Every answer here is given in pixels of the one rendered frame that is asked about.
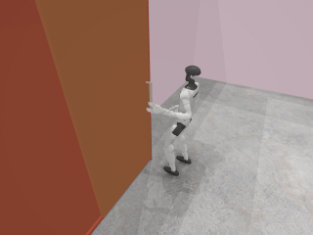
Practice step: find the robot left hand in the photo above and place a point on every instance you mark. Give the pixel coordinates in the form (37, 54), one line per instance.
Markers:
(157, 110)

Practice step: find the robot left forearm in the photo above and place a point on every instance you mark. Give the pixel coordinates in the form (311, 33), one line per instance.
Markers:
(177, 115)

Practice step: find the left robot shin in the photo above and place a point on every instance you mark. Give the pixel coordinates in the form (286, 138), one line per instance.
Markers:
(170, 156)

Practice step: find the robot right hand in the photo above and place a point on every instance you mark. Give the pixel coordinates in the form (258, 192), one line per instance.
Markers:
(175, 107)

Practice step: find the humanoid robot head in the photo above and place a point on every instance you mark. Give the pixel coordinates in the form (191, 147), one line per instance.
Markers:
(191, 71)

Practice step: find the wardrobe door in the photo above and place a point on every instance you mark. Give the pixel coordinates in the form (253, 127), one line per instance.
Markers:
(100, 49)
(45, 188)

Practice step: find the robot left upper arm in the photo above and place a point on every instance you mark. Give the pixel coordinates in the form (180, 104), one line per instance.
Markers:
(185, 99)

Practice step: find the robot right upper arm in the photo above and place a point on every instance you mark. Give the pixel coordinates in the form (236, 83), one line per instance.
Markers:
(198, 96)

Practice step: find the handle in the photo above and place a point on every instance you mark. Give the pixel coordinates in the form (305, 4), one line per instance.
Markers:
(151, 92)

